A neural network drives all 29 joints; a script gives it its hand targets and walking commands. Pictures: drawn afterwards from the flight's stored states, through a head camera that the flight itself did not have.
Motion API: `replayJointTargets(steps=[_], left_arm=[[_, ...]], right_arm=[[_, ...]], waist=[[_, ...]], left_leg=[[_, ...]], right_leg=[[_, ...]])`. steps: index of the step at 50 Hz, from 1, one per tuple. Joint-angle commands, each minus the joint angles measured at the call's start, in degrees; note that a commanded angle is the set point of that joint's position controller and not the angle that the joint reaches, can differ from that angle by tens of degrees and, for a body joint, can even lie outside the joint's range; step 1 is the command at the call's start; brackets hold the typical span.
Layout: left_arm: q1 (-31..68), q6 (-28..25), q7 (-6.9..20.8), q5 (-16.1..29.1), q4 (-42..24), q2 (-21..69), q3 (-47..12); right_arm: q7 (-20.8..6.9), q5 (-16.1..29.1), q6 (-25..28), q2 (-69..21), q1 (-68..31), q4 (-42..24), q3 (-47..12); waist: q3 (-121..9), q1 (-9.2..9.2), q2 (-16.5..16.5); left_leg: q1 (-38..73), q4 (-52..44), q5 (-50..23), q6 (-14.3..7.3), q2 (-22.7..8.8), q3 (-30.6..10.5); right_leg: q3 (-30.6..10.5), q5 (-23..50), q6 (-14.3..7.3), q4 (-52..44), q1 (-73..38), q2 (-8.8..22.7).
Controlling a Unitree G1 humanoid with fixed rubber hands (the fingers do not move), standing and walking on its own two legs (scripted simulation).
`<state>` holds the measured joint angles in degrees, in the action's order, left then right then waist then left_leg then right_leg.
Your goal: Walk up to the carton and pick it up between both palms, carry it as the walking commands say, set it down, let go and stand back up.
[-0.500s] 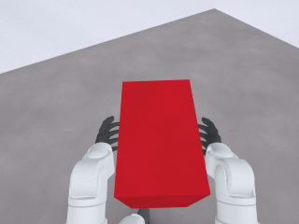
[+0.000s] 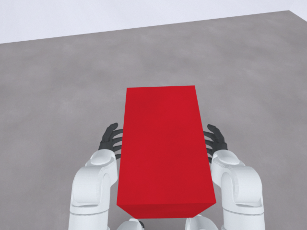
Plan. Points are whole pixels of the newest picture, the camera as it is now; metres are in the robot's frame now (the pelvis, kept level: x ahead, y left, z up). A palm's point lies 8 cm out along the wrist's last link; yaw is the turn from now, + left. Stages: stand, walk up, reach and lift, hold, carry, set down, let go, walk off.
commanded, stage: carry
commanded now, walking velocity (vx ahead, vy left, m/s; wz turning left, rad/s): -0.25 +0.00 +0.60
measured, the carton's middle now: (162, 158) +0.30 +0.00 +0.00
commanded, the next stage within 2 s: none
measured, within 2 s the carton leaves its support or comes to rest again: neither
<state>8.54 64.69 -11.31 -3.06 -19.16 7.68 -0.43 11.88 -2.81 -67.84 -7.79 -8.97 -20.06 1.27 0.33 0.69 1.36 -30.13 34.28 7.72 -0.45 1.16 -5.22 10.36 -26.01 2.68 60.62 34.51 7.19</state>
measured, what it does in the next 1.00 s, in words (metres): walks backwards, turning left: right foot, then left foot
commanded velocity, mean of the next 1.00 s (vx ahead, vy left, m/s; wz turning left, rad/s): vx -0.25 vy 0.00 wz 0.60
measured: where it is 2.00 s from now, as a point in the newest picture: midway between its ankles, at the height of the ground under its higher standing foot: outside the picture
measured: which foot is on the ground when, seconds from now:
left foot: down 0.00-0.16, up 0.18-0.46, down 0.48-0.78, up 0.80-1.00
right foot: up 0.00-0.14, down 0.16-0.48, up 0.50-0.76, down 0.78-1.00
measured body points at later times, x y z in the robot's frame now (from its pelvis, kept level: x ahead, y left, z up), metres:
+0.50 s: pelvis -0.21 +0.04 -0.01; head -0.20 +0.04 +0.44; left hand +0.04 +0.22 +0.07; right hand +0.09 -0.03 +0.06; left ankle -0.22 +0.18 -0.73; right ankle -0.11 -0.08 -0.72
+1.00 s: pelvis -0.44 +0.00 +0.00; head -0.42 -0.02 +0.45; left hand -0.26 +0.25 +0.09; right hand -0.13 +0.02 +0.07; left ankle -0.50 +0.13 -0.65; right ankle -0.33 -0.06 -0.72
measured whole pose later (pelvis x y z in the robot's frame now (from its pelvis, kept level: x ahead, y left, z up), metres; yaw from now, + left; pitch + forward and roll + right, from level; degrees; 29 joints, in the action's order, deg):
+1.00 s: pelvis -0.44 +0.00 +0.00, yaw +30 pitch +1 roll +2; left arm 6.4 63.7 -11.7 -2.8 -20.6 7.5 -1.4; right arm 11.7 -2.7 -66.3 -7.5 -6.9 -21.1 0.3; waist -0.8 -0.1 1.0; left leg -32.7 64.2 18.2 4.8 -1.5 1.2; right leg 12.9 -13.1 -1.9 35.8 22.9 9.4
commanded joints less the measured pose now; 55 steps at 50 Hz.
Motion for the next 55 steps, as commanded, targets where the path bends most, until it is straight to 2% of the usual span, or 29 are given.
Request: replayJointTargets(steps=[1,4,6,7,8,9,11,13,16,19,21,22,23,24,25,29,31,33,36,37,38,39,40,42,44,46,52,53,55], left_arm=[[24.5,-4.8,6.9,19.6,-14.9,62.8,-34.6],[19.0,-3.6,7.1,17.9,-10.5,60.8,-32.1],[17.1,-3.5,7.3,17.6,-10.8,60.3,-31.4],[17.4,-3.5,7.5,17.3,-10.4,60.0,-30.6],[19.4,-4.1,7.8,17.8,-11.2,60.1,-29.3],[19.6,-4.3,7.8,18.3,-13.5,59.7,-29.1],[22.6,-3.7,8.4,19.5,-14.5,59.5,-28.9],[20.3,-3.0,8.3,18.0,-12.4,58.8,-27.8],[16.2,-2.3,7.8,15.9,-10.9,56.2,-25.3],[16.3,-1.7,6.9,14.4,-10.5,55.4,-24.3],[14.4,-1.6,6.4,13.9,-8.9,55.9,-24.3],[16.1,-1.7,6.4,14.7,-10.6,56.6,-25.5],[15.8,-1.5,6.1,14.3,-10.7,56.4,-26.1],[17.3,-1.6,6.4,14.7,-10.9,57.3,-26.6],[16.4,-1.8,6.5,14.7,-9.9,58.4,-26.9],[20.0,-4.2,6.4,17.9,-13.3,63.0,-31.7],[20.4,-5.2,7.0,18.9,-14.9,62.5,-32.4],[22.3,-5.1,7.2,19.7,-16.2,61.6,-33.7],[17.6,-3.8,7.0,17.4,-11.8,59.1,-31.7],[14.8,-3.9,7.4,17.6,-11.1,59.2,-30.9],[16.3,-4.2,7.7,17.6,-11.1,58.9,-29.9],[18.1,-4.6,7.8,18.2,-13.0,59.2,-29.2],[19.1,-4.5,8.1,18.9,-14.7,59.8,-29.9],[19.4,-3.1,8.3,18.7,-13.3,57.6,-28.8],[19.0,-2.9,8.4,18.1,-13.6,57.2,-26.9],[17.8,-2.2,8.2,17.3,-12.6,55.3,-26.2],[12.9,-1.6,6.2,13.7,-9.0,55.7,-23.9],[14.6,-1.7,6.1,14.2,-11.0,55.6,-25.3],[16.6,-2.3,6.5,14.8,-12.8,57.1,-26.6]], right_arm=[[-9.0,15.9,6.7,-56.2,-18.9,-11.0,-28.7],[-8.2,15.6,6.4,-54.5,-21.3,-13.2,-30.2],[-7.6,15.5,6.3,-55.2,-19.8,-13.0,-31.7],[-7.5,15.7,6.3,-55.5,-21.4,-13.7,-32.5],[-7.4,16.6,6.2,-55.9,-24.4,-15.8,-34.2],[-7.5,16.7,5.8,-55.3,-27.7,-17.6,-33.7],[-6.9,16.4,5.8,-57.3,-26.7,-15.2,-33.1],[-6.9,16.5,5.0,-57.9,-23.4,-13.3,-33.4],[-6.3,17.0,4.2,-55.9,-23.6,-14.0,-33.2],[-6.4,18.0,3.1,-55.6,-25.9,-13.0,-33.0],[-6.4,18.0,2.9,-54.6,-24.1,-13.2,-32.2],[-6.7,18.2,3.0,-55.6,-24.5,-13.0,-31.7],[-6.7,17.8,3.2,-53.8,-24.3,-13.0,-30.3],[-6.8,18.0,3.5,-54.4,-25.6,-12.8,-30.3],[-7.1,17.8,3.3,-54.8,-24.5,-12.1,-30.5],[-9.0,17.9,5.7,-57.7,-20.5,-12.1,-29.7],[-8.7,17.6,6.8,-56.5,-21.5,-13.9,-30.5],[-8.3,16.1,7.1,-55.8,-20.2,-13.3,-29.9],[-7.2,14.9,6.8,-53.4,-20.4,-14.5,-30.9],[-6.9,15.2,6.8,-53.5,-19.9,-15.2,-31.8],[-6.8,15.3,6.6,-54.2,-20.6,-14.9,-32.8],[-6.6,16.1,6.8,-54.2,-26.1,-19.1,-34.3],[-7.0,16.3,6.2,-54.8,-28.1,-18.7,-33.4],[-6.4,14.9,5.3,-55.5,-23.5,-13.1,-31.9],[-6.2,15.9,4.9,-56.7,-22.7,-13.4,-33.2],[-5.7,15.4,4.4,-55.1,-21.8,-12.9,-32.3],[-5.6,17.6,2.8,-54.4,-24.4,-13.0,-32.6],[-6.0,17.4,2.9,-54.7,-23.0,-12.3,-31.9],[-6.4,18.2,4.3,-54.1,-26.3,-14.7,-30.9]], waist=[[-26.7,-2.07,13.7],[-24.8,-1.26,12.8],[-26.9,-0.44,14.9],[-24.6,0.75,3.8],[-22.8,-0.25,-23.0],[-16.5,-0.42,-20.0],[-13.2,-1.9,-10.1],[-15.3,-2.13,-10.3],[-19.8,-1.57,-14.1],[-21.3,-0.93,-14.6],[-21.2,-2.45,-12.9],[-20.4,-2.18,-2.4],[-19.0,-1.61,14.8],[-17.5,-0.85,19.4],[-17.4,-0.75,13.4],[-29.8,-1.41,12.7],[-29.1,-1.8,9.2],[-26.9,-2.0,12.4],[-23.9,-1.03,16.6],[-26.4,-0.06,13.0],[-24.1,0.21,-6.0],[-19.0,-0.35,-24.8],[-15.6,-0.39,-18.2],[-11.5,-1.8,-8.2],[-15.5,-2.33,-9.6],[-18.3,-2.21,-13.1],[-22.3,-1.59,-14.9],[-20.7,-2.37,-8.4],[-18.5,-1.06,21.0]], left_leg=[[18.7,-17.5,2.0,-2.5,-9.3,-17.1],[14.2,-24.7,7.7,1.4,-7.5,-17.5],[8.8,-22.4,7.7,6.7,-2.1,-10.5],[1.2,-10.6,9.5,9.9,4.1,-3.1],[-5.2,18.7,22.4,7.5,7.2,3.4],[-9.4,30.6,23.0,6.9,0.5,4.4],[-11.3,40.6,14.6,5.0,-2.9,5.2],[-8.7,36.4,13.9,3.7,-1.9,8.0],[-3.4,23.6,15.0,3.6,-1.2,11.9],[2.9,10.8,15.4,3.5,-2.1,12.3],[9.6,-6.5,5.1,2.5,-2.6,9.8],[11.6,-10.8,-11.0,2.1,-4.1,3.8],[15.9,-11.3,-35.3,-1.9,-15.1,-13.9],[11.1,-11.7,-37.6,-4.7,-19.2,-22.8],[9.7,-11.8,-31.7,-5.7,-17.9,-20.9],[23.2,-7.2,-23.5,-3.8,-10.3,-10.4],[22.1,-11.6,-14.6,-3.7,-9.9,-14.2],[18.4,-16.8,-5.4,-3.7,-10.1,-17.4],[7.8,-25.8,9.9,4.5,-4.6,-13.4],[3.6,-22.2,11.4,8.1,-0.7,-9.0],[-0.2,1.0,12.3,7.4,5.7,0.2],[-7.5,25.4,24.3,7.6,6.0,5.8],[-11.3,33.6,21.9,6.9,-2.1,5.3],[-9.6,43.8,13.1,5.3,-2.4,5.3],[-6.2,39.6,11.7,4.7,-1.8,7.3],[-5.3,31.9,13.9,5.2,-2.0,10.9],[7.0,-0.2,13.8,3.6,-2.8,12.7],[10.5,-9.8,7.9,2.5,-4.2,7.7],[10.8,-16.2,-16.6,-3.7,-21.7,-24.8]], right_leg=[[-6.5,0.5,0.8,-3.9,-5.0,-6.4],[-2.9,-3.1,-1.1,-22.3,-16.9,-9.3],[0.6,-4.1,-2.8,-41.7,-32.2,-8.0],[-5.3,-6.8,-6.2,-49.1,-39.4,-0.4],[-23.0,6.0,-11.1,-45.7,-32.0,21.6],[-21.8,16.9,-14.1,-46.7,-22.7,28.4],[-7.0,33.5,-11.9,-39.6,-21.0,21.2],[0.4,51.4,-10.0,-31.1,-25.8,15.3],[4.0,54.6,-8.3,-26.4,-30.9,13.6],[3.3,42.3,-7.9,-24.8,-28.6,14.6],[4.4,34.5,-4.0,-19.6,-25.5,12.8],[4.4,21.5,-1.7,-15.7,-21.0,8.6],[4.0,-8.2,1.3,-6.8,-8.3,2.1],[-0.8,-14.2,3.0,0.8,-4.7,-0.4],[-5.4,-11.2,2.6,3.8,-4.6,-0.8],[-6.4,1.9,0.7,1.6,-1.8,-3.7],[-5.4,0.8,0.7,-3.8,-4.1,-5.3],[-4.5,-0.2,-0.3,-10.0,-7.9,-6.8],[1.3,-4.7,-2.2,-31.6,-25.5,-9.2],[1.6,-3.5,-3.8,-42.0,-36.0,-6.7],[-12.3,-8.2,-7.2,-49.5,-35.3,7.1],[-24.4,5.9,-13.1,-48.5,-25.6,28.0],[-19.9,11.9,-15.8,-48.3,-19.8,31.5],[-5.6,16.2,-11.9,-42.9,-14.5,21.4],[2.5,29.0,-8.5,-34.3,-19.5,13.3],[4.4,41.8,-7.5,-30.2,-25.8,13.2],[2.1,25.7,-5.9,-25.6,-26.8,14.9],[3.5,17.0,-3.4,-20.8,-21.7,12.3],[2.4,-12.0,2.6,-3.6,-3.9,-0.8]])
